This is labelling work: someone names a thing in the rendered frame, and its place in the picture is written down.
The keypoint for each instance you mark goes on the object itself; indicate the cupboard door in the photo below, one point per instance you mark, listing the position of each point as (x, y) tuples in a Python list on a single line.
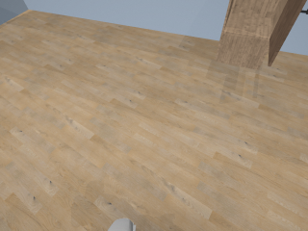
[(283, 27)]

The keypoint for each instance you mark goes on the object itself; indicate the left robot thigh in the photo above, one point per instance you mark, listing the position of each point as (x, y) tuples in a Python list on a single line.
[(123, 224)]

